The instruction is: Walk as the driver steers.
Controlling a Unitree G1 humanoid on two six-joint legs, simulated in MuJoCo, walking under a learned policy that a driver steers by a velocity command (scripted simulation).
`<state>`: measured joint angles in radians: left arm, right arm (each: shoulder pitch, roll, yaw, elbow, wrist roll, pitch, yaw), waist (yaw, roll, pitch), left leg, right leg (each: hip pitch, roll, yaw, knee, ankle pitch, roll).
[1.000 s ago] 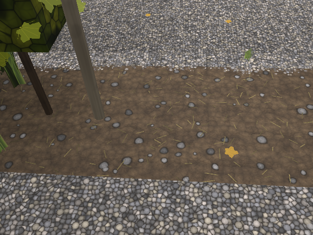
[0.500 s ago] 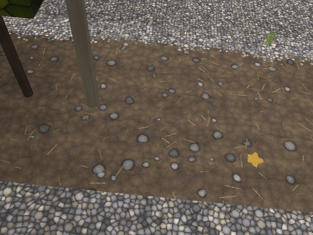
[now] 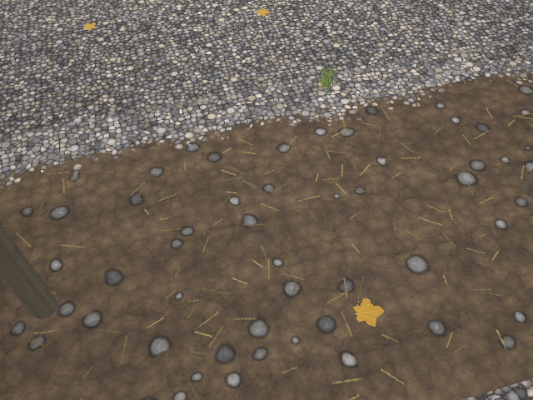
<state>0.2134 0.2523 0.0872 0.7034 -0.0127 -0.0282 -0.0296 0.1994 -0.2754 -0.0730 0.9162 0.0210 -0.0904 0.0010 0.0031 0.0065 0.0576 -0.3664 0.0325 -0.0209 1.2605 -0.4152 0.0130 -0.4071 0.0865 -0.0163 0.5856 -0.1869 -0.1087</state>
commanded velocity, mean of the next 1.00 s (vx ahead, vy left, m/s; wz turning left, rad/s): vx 0.45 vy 0.00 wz -0.48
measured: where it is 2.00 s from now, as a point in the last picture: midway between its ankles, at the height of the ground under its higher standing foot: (236, 323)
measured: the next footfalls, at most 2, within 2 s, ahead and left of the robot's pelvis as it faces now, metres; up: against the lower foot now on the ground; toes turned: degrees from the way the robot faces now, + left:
left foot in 0.40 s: +0.33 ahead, +0.15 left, -0.01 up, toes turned -21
left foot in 0.74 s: +0.36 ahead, +0.24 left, -0.16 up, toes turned -26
